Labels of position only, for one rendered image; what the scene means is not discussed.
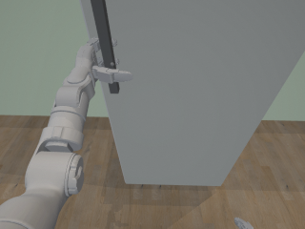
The robot left forearm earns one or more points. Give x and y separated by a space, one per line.
64 133

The fridge door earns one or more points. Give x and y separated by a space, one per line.
204 74

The left robot hand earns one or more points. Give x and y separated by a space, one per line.
86 57

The right robot hand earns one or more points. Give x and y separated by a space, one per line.
242 224

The handle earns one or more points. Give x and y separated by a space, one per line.
101 20

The left robot upper arm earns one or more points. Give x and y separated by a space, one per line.
52 178

